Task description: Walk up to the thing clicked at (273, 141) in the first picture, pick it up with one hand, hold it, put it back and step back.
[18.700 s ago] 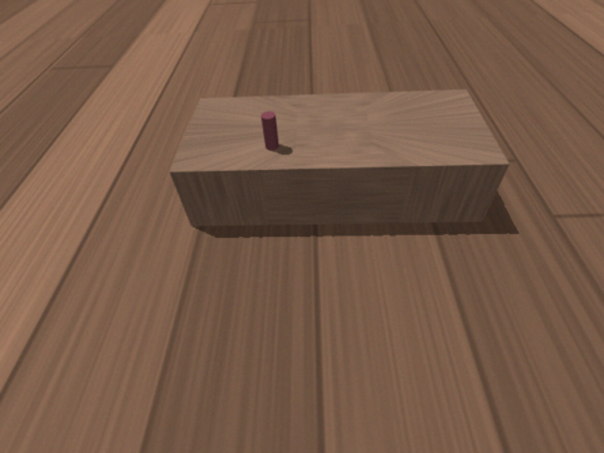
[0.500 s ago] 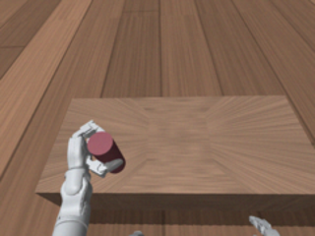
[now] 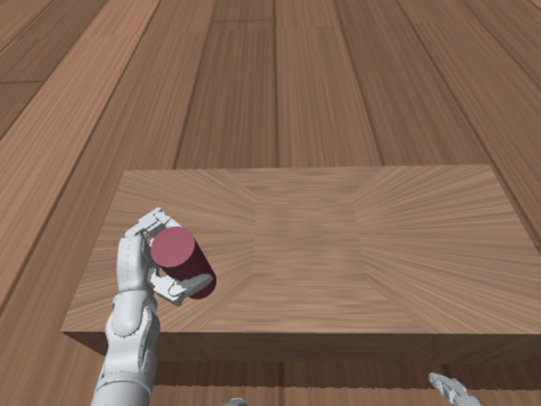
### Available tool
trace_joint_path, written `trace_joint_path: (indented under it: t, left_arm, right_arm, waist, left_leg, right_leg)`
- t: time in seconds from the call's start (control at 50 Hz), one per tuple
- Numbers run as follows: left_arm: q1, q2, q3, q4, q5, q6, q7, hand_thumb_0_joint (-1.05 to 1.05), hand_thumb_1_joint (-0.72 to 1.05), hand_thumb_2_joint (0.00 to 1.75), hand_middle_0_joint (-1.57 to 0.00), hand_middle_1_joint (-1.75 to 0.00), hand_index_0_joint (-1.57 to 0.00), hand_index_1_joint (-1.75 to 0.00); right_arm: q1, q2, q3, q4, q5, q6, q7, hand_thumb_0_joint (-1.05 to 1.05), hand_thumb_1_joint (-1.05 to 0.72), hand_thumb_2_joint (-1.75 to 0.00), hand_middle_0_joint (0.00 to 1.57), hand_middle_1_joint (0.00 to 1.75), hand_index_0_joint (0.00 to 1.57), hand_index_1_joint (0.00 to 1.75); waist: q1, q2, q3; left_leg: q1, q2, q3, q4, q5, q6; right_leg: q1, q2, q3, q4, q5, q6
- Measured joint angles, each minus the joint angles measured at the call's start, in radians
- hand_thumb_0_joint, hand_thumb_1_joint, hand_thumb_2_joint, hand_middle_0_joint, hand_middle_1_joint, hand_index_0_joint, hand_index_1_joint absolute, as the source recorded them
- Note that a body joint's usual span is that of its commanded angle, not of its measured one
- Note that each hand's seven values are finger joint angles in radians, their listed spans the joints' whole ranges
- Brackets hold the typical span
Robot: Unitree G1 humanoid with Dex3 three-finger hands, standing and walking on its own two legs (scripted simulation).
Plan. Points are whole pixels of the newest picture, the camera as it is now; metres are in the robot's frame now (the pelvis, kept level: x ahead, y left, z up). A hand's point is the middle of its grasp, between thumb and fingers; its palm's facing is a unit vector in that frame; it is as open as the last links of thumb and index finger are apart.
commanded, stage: crouch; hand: left
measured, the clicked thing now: (188, 266) +0.32 +0.16 +0.03
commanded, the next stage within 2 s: lower in 1.46 s
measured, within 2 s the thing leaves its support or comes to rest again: neither
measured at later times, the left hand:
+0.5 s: hand (189, 256) +0.39 +0.19 -0.06, palm faces +0.12 -0.99 +0.01, open 9.6 cm
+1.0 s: hand (198, 252) +0.46 +0.21 -0.17, palm faces +0.15 -0.99 +0.00, open 9.6 cm
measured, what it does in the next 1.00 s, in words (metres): lowers itself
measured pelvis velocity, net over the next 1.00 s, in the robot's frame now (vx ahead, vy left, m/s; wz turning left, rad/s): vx -0.04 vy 0.00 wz -0.08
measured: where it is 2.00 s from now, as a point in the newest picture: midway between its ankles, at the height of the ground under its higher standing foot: outside the picture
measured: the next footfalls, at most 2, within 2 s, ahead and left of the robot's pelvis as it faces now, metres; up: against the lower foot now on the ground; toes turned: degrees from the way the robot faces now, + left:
none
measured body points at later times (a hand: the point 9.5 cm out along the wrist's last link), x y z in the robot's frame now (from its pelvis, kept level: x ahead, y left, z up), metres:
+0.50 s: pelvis -0.02 +0.00 -0.08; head +0.10 +0.02 +0.36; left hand +0.38 +0.24 -0.06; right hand +0.07 -0.27 -0.19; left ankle +0.04 +0.13 -0.70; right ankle -0.02 -0.13 -0.70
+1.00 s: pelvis -0.04 +0.00 -0.17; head +0.14 +0.03 +0.24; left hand +0.44 +0.26 -0.16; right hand +0.00 -0.26 -0.30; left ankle +0.04 +0.13 -0.71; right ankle -0.02 -0.13 -0.71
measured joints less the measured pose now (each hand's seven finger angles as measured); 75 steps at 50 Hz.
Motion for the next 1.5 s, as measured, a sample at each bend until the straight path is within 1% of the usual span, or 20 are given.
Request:
trace_joint_path:
  t: [0.08,0.16,0.26,0.34,0.44,0.48,0.54,0.64,0.72,0.82,0.94,1.06,1.22,1.5]
  left_arm:
    - [-0.002,0.002,0.002,0.008,-0.001,-0.004,0.001,-0.05,-0.61,1.02,-0.87,-1.32,-0.94,-1.38]
    - [-0.023,0.004,0.012,0.047,-0.007,-0.017,-0.011,-0.04,-0.61,1.0,-0.88,-1.3,-0.95,-1.36]
    - [-0.082,0.01,0.044,0.141,-0.008,-0.062,-0.035,-0.04,-0.6,0.98,-0.89,-1.29,-0.96,-1.34]
    - [-0.159,0.029,0.083,0.253,-0.003,-0.125,-0.053,-0.03,-0.6,0.97,-0.9,-1.28,-0.97,-1.33]
    - [-0.274,0.083,0.133,0.379,0.006,-0.203,-0.088,-0.03,-0.61,0.98,-0.9,-1.28,-0.97,-1.33]
    - [-0.322,0.104,0.155,0.422,0.005,-0.225,-0.098,-0.03,-0.61,0.98,-0.9,-1.28,-0.97,-1.33]
    - [-0.388,0.135,0.18,0.477,0.006,-0.239,-0.108,-0.03,-0.61,0.98,-0.91,-1.28,-0.97,-1.32]
    - [-0.468,0.172,0.217,0.535,0.023,-0.234,-0.12,-0.03,-0.61,0.98,-0.91,-1.27,-0.98,-1.32]
    - [-0.515,0.187,0.251,0.563,0.031,-0.223,-0.115,-0.03,-0.61,0.97,-0.91,-1.26,-0.98,-1.31]
    - [-0.556,0.21,0.287,0.579,0.054,-0.214,-0.103,-0.02,-0.61,0.97,-0.92,-1.26,-0.98,-1.31]
    - [-0.605,0.247,0.313,0.596,0.07,-0.2,-0.098,-0.03,-0.61,0.97,-0.91,-1.26,-0.98,-1.31]
    - [-0.644,0.281,0.319,0.605,0.084,-0.182,-0.098,-0.03,-0.61,0.98,-0.91,-1.27,-0.97,-1.32]
    - [-0.683,0.313,0.326,0.614,0.091,-0.158,-0.103,-0.03,-0.61,0.99,-0.9,-1.27,-0.97,-1.32]
    - [-0.74,0.364,0.354,0.63,0.104,-0.125,-0.103,-0.03,-0.61,1.0,-0.9,-1.27,-0.97,-1.32]
  right_arm:
    - [0.0,0.001,0.001,0.003,0.0,0.0,-0.001,0.01,-0.93,-0.91,0.2,0.3,0.2,0.3]
    - [-0.005,0.001,0.0,0.004,0.0,-0.003,0.001,0.01,-0.92,-0.91,0.2,0.3,0.2,0.3]
    - [-0.018,-0.001,-0.004,0.006,-0.008,-0.011,0.01,0.01,-0.91,-0.9,0.2,0.3,0.2,0.3]
    - [-0.025,-0.008,-0.009,0.006,-0.021,-0.02,0.022,0.0,-0.9,-0.9,0.2,0.3,0.2,0.31]
    - [-0.018,-0.022,-0.007,-0.003,-0.04,-0.023,0.032,0.0,-0.9,-0.9,0.2,0.3,0.2,0.31]
    - [-0.012,-0.027,-0.004,-0.001,-0.045,-0.02,0.035,0.0,-0.91,-0.9,0.2,0.3,0.2,0.31]
    - [-0.004,-0.03,0.0,0.013,-0.052,-0.01,0.039,0.0,-0.91,-0.9,0.2,0.3,0.2,0.3]
    - [0.005,-0.025,0.006,0.031,-0.06,0.01,0.049,0.0,-0.92,-0.91,0.2,0.3,0.2,0.3]
    - [0.006,-0.014,0.015,0.041,-0.062,0.019,0.058,0.0,-0.93,-0.91,0.2,0.3,0.2,0.3]
    - [0.002,-0.001,0.024,0.043,-0.064,0.027,0.066,0.0,-0.94,-0.91,0.2,0.3,0.2,0.3]
    - [-0.01,0.002,0.031,0.039,-0.066,0.03,0.067,0.0,-0.94,-0.91,0.2,0.3,0.2,0.3]
    - [-0.019,-0.007,0.033,0.034,-0.071,0.031,0.064,0.0,-0.94,-0.91,0.2,0.3,0.2,0.3]
    - [-0.032,-0.018,0.04,0.028,-0.076,0.032,0.062,0.0,-0.94,-0.91,0.2,0.3,0.2,0.3]
    - [-0.037,-0.013,0.057,0.023,-0.08,0.042,0.056,0.0,-0.94,-0.91,0.2,0.3,0.2,0.3]
  waist:
    - [0.0,-0.001,-0.004]
    - [-0.003,-0.002,-0.006]
    - [-0.01,-0.009,-0.009]
    - [-0.022,-0.019,-0.026]
    - [-0.047,-0.029,-0.064]
    - [-0.055,-0.027,-0.08]
    - [-0.066,-0.021,-0.104]
    - [-0.076,-0.004,-0.125]
    - [-0.082,0.007,-0.133]
    - [-0.095,0.012,-0.139]
    - [-0.109,0.009,-0.141]
    - [-0.117,0.003,-0.145]
    - [-0.123,0.0,-0.145]
    - [-0.131,0.0,-0.137]
  left_leg:
    - [0.0,0.0,-0.001,0.0,0.0,0.0]
    - [-0.019,0.0,-0.004,0.01,-0.001,-0.001]
    - [-0.091,0.002,-0.009,0.054,-0.009,-0.001]
    - [-0.215,0.006,-0.016,0.142,-0.033,-0.001]
    - [-0.433,0.015,-0.03,0.315,-0.087,-0.004]
    - [-0.516,0.019,-0.037,0.385,-0.11,-0.005]
    - [-0.628,0.025,-0.046,0.478,-0.141,-0.002]
    - [-0.767,0.032,-0.054,0.591,-0.174,0.001]
    - [-0.848,0.037,-0.058,0.651,-0.188,0.005]
    - [-0.932,0.04,-0.063,0.714,-0.2,0.007]
    - [-1.016,0.044,-0.075,0.778,-0.21,0.008]
    - [-1.082,0.045,-0.085,0.829,-0.221,0.006]
    - [-1.146,0.047,-0.096,0.882,-0.23,0.005]
    - [-1.24,0.054,-0.104,0.963,-0.241,0.002]
  right_leg:
    - [0.0,0.0,-0.001,0.0,-0.001,0.0]
    - [-0.018,0.0,-0.003,0.012,-0.004,-0.001]
    - [-0.091,0.001,-0.005,0.061,-0.016,-0.003]
    - [-0.215,0.004,-0.007,0.154,-0.044,-0.006]
    - [-0.429,0.01,-0.009,0.328,-0.103,-0.008]
    - [-0.508,0.013,-0.012,0.396,-0.127,-0.009]
    - [-0.615,0.017,-0.014,0.484,-0.157,-0.009]
    - [-0.749,0.023,-0.014,0.592,-0.19,-0.006]
    - [-0.829,0.028,-0.012,0.65,-0.202,-0.003]
    - [-0.912,0.032,-0.012,0.713,-0.215,-0.002]
    - [-0.991,0.036,-0.018,0.774,-0.227,-0.002]
    - [-1.053,0.039,-0.023,0.824,-0.239,-0.003]
    - [-1.114,0.043,-0.028,0.876,-0.25,-0.004]
    - [-1.21,0.051,-0.028,0.963,-0.264,-0.007]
